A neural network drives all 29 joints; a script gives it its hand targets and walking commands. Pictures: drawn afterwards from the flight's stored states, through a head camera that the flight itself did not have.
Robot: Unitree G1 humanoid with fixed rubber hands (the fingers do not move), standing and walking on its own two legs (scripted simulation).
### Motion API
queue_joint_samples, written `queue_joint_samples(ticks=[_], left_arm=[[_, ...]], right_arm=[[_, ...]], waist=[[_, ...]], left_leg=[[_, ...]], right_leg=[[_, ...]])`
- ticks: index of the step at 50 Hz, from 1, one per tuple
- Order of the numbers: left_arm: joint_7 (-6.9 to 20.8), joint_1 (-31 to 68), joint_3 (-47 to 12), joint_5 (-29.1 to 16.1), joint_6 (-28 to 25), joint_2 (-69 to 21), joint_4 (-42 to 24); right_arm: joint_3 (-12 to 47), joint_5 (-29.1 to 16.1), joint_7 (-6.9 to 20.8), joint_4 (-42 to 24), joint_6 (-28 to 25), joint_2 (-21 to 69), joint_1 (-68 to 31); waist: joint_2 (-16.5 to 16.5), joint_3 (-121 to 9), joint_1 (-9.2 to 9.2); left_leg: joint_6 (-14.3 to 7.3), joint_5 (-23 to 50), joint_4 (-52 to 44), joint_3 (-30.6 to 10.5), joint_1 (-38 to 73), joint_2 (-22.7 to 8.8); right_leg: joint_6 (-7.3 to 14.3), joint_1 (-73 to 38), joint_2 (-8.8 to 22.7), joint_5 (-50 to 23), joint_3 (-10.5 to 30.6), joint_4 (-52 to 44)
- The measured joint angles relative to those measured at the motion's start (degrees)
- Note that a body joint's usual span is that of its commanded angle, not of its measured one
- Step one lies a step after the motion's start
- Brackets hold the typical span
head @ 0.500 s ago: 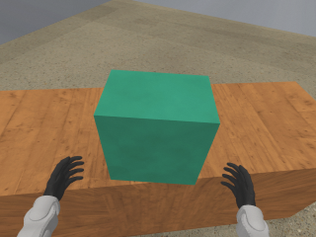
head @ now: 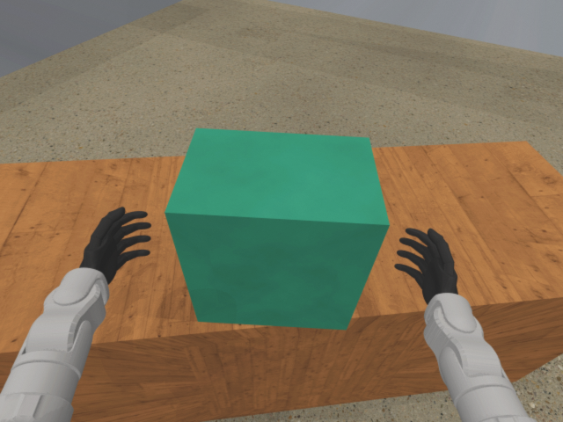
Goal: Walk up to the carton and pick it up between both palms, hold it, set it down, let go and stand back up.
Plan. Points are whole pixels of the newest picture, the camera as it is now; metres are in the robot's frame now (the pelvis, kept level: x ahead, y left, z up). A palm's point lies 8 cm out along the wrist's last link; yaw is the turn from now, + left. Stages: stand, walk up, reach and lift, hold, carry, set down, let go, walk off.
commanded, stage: reach and lift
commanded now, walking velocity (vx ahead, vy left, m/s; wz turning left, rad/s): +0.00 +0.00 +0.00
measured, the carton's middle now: (276, 236) +0.43 +0.03 +0.01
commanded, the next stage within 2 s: none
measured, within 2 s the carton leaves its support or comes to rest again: neither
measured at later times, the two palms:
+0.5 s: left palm (104, 199) +0.38 +0.26 +0.14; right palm (453, 231) +0.37 -0.22 +0.11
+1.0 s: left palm (102, 148) +0.41 +0.26 +0.19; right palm (469, 185) +0.39 -0.22 +0.18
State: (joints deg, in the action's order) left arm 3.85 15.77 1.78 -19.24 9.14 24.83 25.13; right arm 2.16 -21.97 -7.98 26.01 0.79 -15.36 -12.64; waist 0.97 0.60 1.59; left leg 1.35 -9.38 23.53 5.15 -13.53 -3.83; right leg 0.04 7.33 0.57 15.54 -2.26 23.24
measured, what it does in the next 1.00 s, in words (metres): stands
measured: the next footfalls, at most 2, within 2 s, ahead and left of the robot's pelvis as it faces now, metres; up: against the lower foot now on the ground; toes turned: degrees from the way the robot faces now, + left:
none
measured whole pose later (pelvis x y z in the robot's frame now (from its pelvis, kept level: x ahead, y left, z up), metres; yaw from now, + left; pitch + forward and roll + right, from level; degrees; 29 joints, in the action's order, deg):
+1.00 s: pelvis -0.02 +0.00 +0.00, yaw +1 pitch +9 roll -1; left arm -0.7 52.5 0.8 -21.7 31.8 32.4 36.9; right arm -0.6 -27.3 -4.7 35.6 23.4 -24.7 -45.5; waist 1.7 -5.8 -3.0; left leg 0.6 -4.8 21.7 3.6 -25.4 -4.3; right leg -0.1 18.2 -0.2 10.7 -3.6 20.4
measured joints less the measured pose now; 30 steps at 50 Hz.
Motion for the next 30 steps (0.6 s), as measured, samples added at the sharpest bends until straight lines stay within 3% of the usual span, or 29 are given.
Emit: queue_joint_samples(ticks=[14, 30], left_arm=[[-1.44, 8.22, 2.21, -0.35, 11.75, 2.17, -2.8], [-1.51, 19.34, 3.95, -0.06, 18.64, 4.79, 0.79]], right_arm=[[-2.02, -1.75, -0.7, -2.65, 10.61, -2.65, -8.4], [-1.32, -4.01, -0.49, -1.41, 17.61, -5.13, -17.69]], waist=[[-0.09, -1.08, -1.04], [0.59, -2.41, -3.12]], left_leg=[[0.15, 1.0, -1.2, -0.6, -1.68, -0.19], [0.15, 2.38, -2.7, -0.77, -3.81, -0.34]], right_leg=[[0.23, 1.25, -0.37, -1.11, -0.58, -1.7], [0.31, 3.54, -0.64, -2.24, -0.72, -2.79]])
